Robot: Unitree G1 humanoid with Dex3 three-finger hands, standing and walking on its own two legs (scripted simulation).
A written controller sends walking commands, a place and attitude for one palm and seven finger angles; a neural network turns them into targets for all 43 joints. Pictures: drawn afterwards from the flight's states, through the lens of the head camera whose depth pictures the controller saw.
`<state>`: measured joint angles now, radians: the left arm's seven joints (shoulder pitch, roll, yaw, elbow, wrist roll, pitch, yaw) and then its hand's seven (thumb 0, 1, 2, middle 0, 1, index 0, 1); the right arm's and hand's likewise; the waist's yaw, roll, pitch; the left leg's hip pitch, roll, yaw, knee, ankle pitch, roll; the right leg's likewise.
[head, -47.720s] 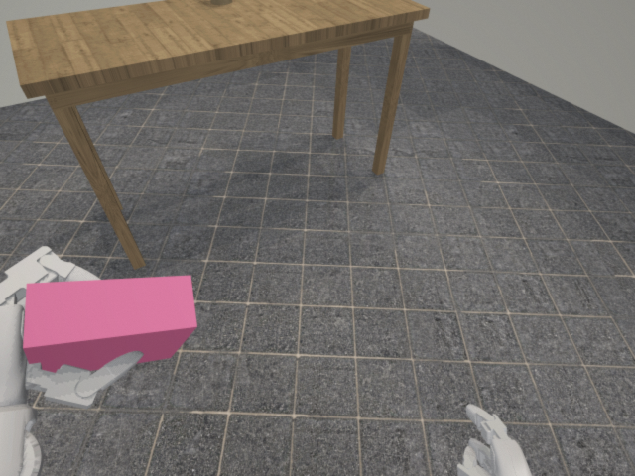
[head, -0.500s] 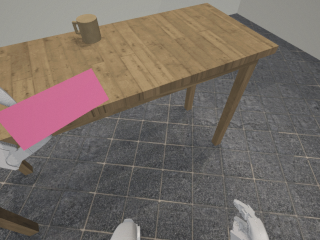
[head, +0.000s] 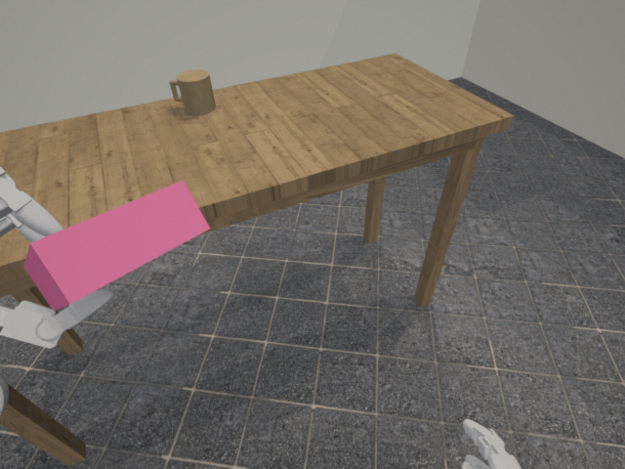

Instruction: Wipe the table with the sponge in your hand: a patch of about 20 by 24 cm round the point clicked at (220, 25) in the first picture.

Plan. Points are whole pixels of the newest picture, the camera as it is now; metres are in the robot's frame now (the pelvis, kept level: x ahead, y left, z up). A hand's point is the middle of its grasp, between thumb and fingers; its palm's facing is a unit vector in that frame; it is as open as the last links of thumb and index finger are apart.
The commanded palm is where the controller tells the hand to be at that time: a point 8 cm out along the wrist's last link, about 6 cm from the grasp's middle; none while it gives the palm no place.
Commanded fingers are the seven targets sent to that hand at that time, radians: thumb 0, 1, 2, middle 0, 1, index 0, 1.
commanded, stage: stop stepping back and stand still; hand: left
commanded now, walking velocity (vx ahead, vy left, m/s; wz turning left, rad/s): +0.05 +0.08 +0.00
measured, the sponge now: (136, 237) +0.28 +0.18 +0.23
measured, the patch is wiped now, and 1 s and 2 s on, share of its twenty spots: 1.00 1.00 1.00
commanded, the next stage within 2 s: stand and wait in 0.18 s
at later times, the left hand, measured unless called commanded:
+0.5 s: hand (44, 254) +0.24 +0.24 +0.25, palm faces +0.50 -0.79 -0.36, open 9.0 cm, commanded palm +0.17 +0.28 +0.26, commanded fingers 0.00 0.10 1.30 -1.20 -1.60 -1.20 -1.60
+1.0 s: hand (20, 256) +0.25 +0.28 +0.23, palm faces +0.43 -0.83 -0.36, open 9.0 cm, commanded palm +0.19 +0.31 +0.26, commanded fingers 0.00 0.10 1.30 -1.20 -1.60 -1.20 -1.60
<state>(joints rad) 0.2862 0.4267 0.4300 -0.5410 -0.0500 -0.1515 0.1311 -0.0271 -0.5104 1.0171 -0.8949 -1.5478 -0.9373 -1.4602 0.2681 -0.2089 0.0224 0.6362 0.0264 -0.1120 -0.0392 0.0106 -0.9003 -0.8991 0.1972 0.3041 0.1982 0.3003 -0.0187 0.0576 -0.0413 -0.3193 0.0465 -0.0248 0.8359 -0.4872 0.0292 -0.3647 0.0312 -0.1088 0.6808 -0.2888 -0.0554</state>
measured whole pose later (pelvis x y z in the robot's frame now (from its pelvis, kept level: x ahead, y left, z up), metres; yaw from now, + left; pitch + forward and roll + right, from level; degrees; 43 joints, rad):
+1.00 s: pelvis +0.03 +0.04 +0.03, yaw -1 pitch -1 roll -1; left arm 0.41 0.39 0.40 -0.58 -0.06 -0.12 0.15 -0.03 -0.50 1.01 -0.89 -1.55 -0.93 -1.46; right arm 0.14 -0.20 0.04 0.58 0.01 -0.04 -0.04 0.01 -0.90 -0.90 0.20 0.30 0.20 0.30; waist 0.00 -0.01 0.00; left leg -0.19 0.01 0.03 0.50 -0.30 0.02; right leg -0.22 0.01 -0.04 0.45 -0.21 -0.01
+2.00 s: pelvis +0.00 +0.03 +0.03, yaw -1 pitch -1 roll -1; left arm 0.41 0.38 0.38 -0.56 -0.05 -0.13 0.16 -0.02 -0.51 1.01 -0.90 -1.55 -0.93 -1.47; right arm 0.17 -0.22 0.01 0.61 0.00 -0.05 -0.05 0.01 -0.90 -0.90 0.20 0.30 0.20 0.30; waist 0.00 0.02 0.00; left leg -0.23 0.02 0.02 0.49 -0.26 0.01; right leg -0.25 0.02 -0.05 0.42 -0.17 -0.02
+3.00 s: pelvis +0.01 +0.03 +0.03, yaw -1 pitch +0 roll -1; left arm 0.41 0.39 0.40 -0.58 -0.05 -0.14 0.16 -0.02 -0.50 1.01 -0.90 -1.54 -0.93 -1.47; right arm 0.17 -0.22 0.02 0.61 0.00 -0.05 -0.05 0.01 -0.90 -0.90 0.20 0.30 0.20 0.30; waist 0.00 0.03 0.01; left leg -0.21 0.01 0.03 0.48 -0.26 0.01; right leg -0.24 0.02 -0.04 0.43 -0.18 -0.02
